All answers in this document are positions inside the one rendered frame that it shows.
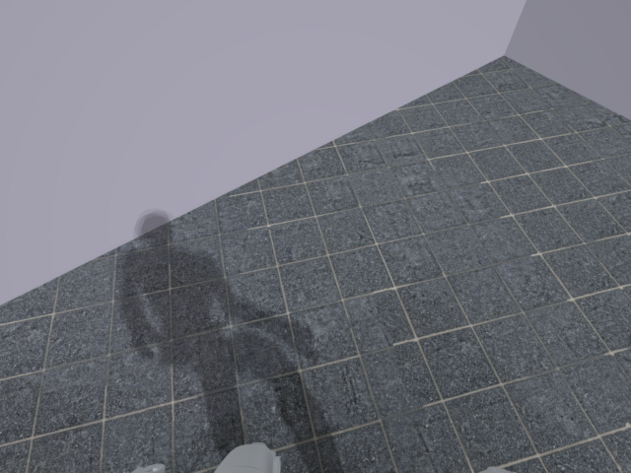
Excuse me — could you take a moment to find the robot left thigh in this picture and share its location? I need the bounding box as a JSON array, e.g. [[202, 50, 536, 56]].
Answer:
[[214, 444, 281, 473]]

